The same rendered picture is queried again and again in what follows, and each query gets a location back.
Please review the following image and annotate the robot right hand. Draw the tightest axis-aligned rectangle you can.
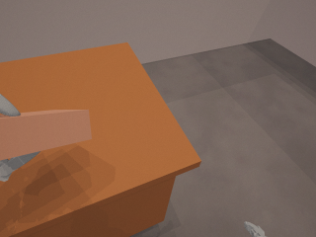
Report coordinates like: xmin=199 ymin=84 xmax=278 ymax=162
xmin=244 ymin=221 xmax=268 ymax=237

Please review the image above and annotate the robot left hand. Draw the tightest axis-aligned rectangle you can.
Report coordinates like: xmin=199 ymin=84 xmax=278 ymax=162
xmin=0 ymin=94 xmax=40 ymax=182

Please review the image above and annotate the table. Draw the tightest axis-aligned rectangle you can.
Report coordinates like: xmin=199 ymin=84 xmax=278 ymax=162
xmin=0 ymin=42 xmax=201 ymax=237

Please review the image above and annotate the sponge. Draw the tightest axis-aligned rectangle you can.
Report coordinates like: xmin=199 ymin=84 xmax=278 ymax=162
xmin=0 ymin=110 xmax=92 ymax=161

